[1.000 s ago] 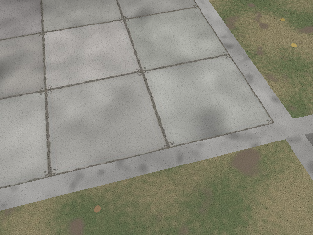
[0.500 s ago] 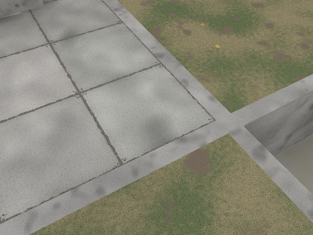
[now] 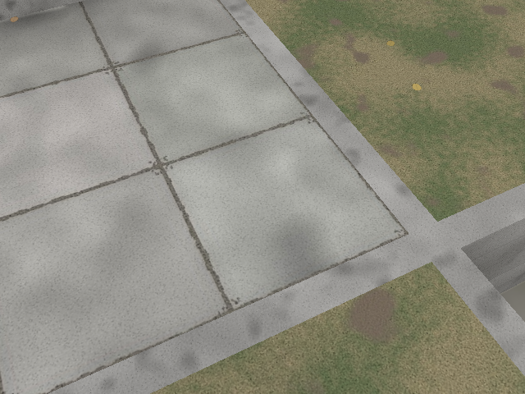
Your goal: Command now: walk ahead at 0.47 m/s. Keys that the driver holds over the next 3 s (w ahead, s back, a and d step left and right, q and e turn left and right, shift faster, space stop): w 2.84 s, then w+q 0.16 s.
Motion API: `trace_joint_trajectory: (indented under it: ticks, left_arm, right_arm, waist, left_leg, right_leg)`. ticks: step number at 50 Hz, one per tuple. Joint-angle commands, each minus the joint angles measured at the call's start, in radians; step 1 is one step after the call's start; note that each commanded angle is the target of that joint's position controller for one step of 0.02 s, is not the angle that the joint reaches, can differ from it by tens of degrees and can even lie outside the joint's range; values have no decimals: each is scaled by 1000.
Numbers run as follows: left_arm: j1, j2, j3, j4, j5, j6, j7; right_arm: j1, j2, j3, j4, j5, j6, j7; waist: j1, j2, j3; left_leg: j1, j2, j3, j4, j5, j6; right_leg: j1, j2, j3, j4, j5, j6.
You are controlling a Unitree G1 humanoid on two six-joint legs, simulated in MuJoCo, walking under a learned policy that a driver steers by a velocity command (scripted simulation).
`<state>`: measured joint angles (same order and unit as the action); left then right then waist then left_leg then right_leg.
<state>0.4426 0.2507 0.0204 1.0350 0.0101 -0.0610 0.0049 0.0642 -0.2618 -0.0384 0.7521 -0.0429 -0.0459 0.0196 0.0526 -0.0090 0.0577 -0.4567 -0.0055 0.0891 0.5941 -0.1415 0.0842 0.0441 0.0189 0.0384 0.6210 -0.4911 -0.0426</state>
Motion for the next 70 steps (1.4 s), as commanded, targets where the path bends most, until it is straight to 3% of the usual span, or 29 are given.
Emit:
trace_joint_trajectory:
  ticks: [1,2,3,5,8,14,20,23,25,26,27,28,29,30,32,37,42,46,49,51,53,54,55,56,57,58,60,64,70]
  left_arm:
    - [-13,134,29,-88,10,-17,-2]
    - [-59,134,32,-103,9,-21,-11]
    - [-85,109,26,-104,8,-23,-17]
    - [-59,77,21,-90,25,-1,-27]
    - [-103,56,18,-102,27,19,-39]
    - [-363,36,8,-190,24,19,-48]
    - [-502,40,2,-244,17,11,-43]
    - [-437,63,15,-235,18,0,-34]
    - [-167,102,40,-147,28,-16,-16]
    - [13,178,62,-112,53,-23,-2]
    - [46,266,87,-105,58,-15,-1]
    - [-25,212,80,-112,13,-4,-10]
    - [-126,156,65,-126,4,-6,-11]
    - [-173,101,52,-128,8,-14,-15]
    - [-193,50,36,-106,5,-27,-8]
    - [-95,86,42,-53,-6,-51,-9]
    - [-23,76,34,-26,-1,-44,-7]
    - [49,80,33,5,6,-40,0]
    - [55,92,37,20,14,-33,10]
    - [21,107,42,20,18,-31,15]
    - [-6,103,40,14,12,-25,12]
    - [23,43,22,-23,-11,-27,5]
    - [112,1,22,-18,-24,-26,-2]
    - [14,81,44,-25,0,-20,2]
    - [-57,74,45,-48,2,-25,-5]
    - [-86,51,42,-51,2,-26,-8]
    - [-65,20,39,-41,25,-3,-18]
    - [-148,7,39,-71,29,24,-31]
    - [-389,-2,25,-155,16,22,-37]
  right_arm:
    - [374,-234,-70,80,21,-2,-10]
    - [263,-171,-53,60,28,-5,-7]
    - [209,-122,-39,57,24,-12,-3]
    - [194,-78,-23,79,26,-26,-4]
    - [260,-86,-24,122,33,-47,-4]
    - [357,-78,-17,180,37,-51,-7]
    - [433,-90,-16,231,27,-47,-21]
    - [405,-108,-20,241,18,-40,-32]
    - [385,-112,-19,243,19,-31,-30]
    - [384,-80,-7,211,28,-34,-28]
    - [508,25,11,197,63,-34,-16]
    - [430,-91,-19,207,37,-29,-26]
    - [350,-90,-23,181,38,-36,-22]
    - [310,-70,-19,175,38,-41,-19]
    - [317,-42,-16,185,12,-18,-8]
    - [208,-22,-16,150,4,20,13]
    - [10,-11,-3,88,16,12,14]
    - [-94,-12,3,53,19,7,9]
    - [-112,-29,-2,34,18,-2,6]
    - [-29,-44,-12,55,17,-12,-1]
    - [269,-87,-39,156,3,-31,-18]
    - [432,-183,-64,184,-23,-38,-30]
    - [444,-238,-78,193,-10,-28,-21]
    - [334,-182,-68,180,23,-19,-16]
    - [234,-115,-50,160,30,-21,-13]
    - [189,-66,-37,158,26,-28,-10]
    - [190,-18,-21,184,30,-41,-15]
    - [288,-57,-26,230,34,-62,-19]
    - [388,-46,-15,262,33,-57,-22]
  waist:
    - [-139,136,-213]
    - [-96,83,-93]
    - [-74,54,-46]
    - [-29,85,-22]
    - [-21,77,-4]
    - [-67,55,54]
    - [-101,67,56]
    - [-57,81,18]
    - [55,60,-128]
    - [111,-20,-254]
    - [44,-255,-361]
    - [45,-88,-304]
    - [6,-62,-159]
    - [-14,-23,-92]
    - [-69,-42,-49]
    - [-81,-38,-8]
    - [-34,-42,36]
    - [1,-52,48]
    - [-9,-57,53]
    - [-57,-64,15]
    - [-178,-20,-143]
    - [-208,110,-278]
    - [-160,272,-360]
    - [-129,108,-230]
    - [-100,64,-105]
    - [-74,38,-53]
    - [-29,74,-28]
    - [-23,63,-5]
    - [-77,66,41]
  left_leg:
    - [646,383,-753,-357,-391,176]
    - [497,356,-594,-370,-346,160]
    - [403,304,-482,-402,-242,139]
    - [297,235,-338,-437,-82,111]
    - [284,220,-259,-477,31,130]
    - [348,174,-151,-509,164,121]
    - [495,213,-126,-450,372,106]
    - [570,230,-110,-319,651,83]
    - [509,180,-63,2,741,51]
    - [305,136,-31,294,433,33]
    - [-67,-65,-6,660,-335,-12]
    - [-153,-32,-151,731,-354,8]
    - [-182,18,-155,705,-258,15]
    - [-152,52,-149,651,-195,13]
    - [-61,89,-141,562,-153,-6]
    - [-131,115,-89,451,-53,-56]
    - [-179,111,-45,192,103,-75]
    - [-173,81,-19,56,128,-53]
    - [-158,64,-20,-3,54,-16]
    - [-20,18,0,-49,-22,18]
    - [358,-2,-5,-130,9,68]
    - [651,252,-314,-154,-93,141]
    - [794,444,-751,-295,-95,252]
    - [677,384,-677,-322,-189,212]
    - [523,351,-531,-351,-164,184]
    - [423,303,-434,-388,-87,152]
    - [315,237,-302,-423,39,112]
    - [315,212,-216,-463,163,123]
    - [384,173,-141,-481,278,102]
  right_leg:
    - [-638,20,81,686,28,-59]
    - [-642,-33,58,658,130,-68]
    - [-612,-71,40,600,190,-68]
    - [-532,-103,18,534,220,-50]
    - [-571,-116,-15,480,263,-24]
    - [-697,-125,-75,185,466,25]
    - [-643,-78,-107,-25,493,-8]
    - [-527,-28,-121,-83,368,-54]
    - [-199,16,-135,-168,365,-104]
    - [67,-185,82,-175,277,-158]
    - [310,-462,589,-280,221,-302]
    - [237,-413,618,-334,192,-280]
    - [99,-376,439,-350,230,-248]
    - [-17,-330,334,-386,342,-221]
    - [-151,-250,191,-431,448,-166]
    - [-175,-221,88,-503,528,-175]
    - [-130,-183,22,-522,587,-159]
    - [-21,-209,6,-495,669,-159]
    - [66,-246,6,-438,778,-151]
    - [75,-245,-18,-322,1002,-128]
    - [-39,-180,-73,27,1019,-94]
    - [-308,-99,-123,359,646,-60]
    - [-582,77,-76,637,-60,-40]
    - [-664,2,33,691,14,-59]
    - [-672,-39,23,653,116,-61]
    - [-636,-74,16,596,178,-59]
    - [-548,-103,4,522,217,-37]
    - [-614,-119,-35,442,294,0]
    - [-688,-114,-89,153,465,29]
